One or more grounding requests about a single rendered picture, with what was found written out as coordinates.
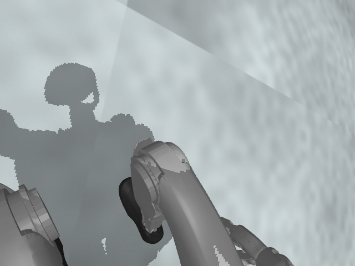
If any right robot hand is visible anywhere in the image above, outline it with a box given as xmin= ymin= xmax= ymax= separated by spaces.
xmin=220 ymin=217 xmax=267 ymax=266

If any right robot arm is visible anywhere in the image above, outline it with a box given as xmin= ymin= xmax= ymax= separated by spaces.
xmin=256 ymin=247 xmax=294 ymax=266

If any right robot foot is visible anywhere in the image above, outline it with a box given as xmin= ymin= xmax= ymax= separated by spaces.
xmin=119 ymin=177 xmax=164 ymax=244

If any left robot foot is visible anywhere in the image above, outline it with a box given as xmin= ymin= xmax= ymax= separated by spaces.
xmin=54 ymin=238 xmax=68 ymax=266

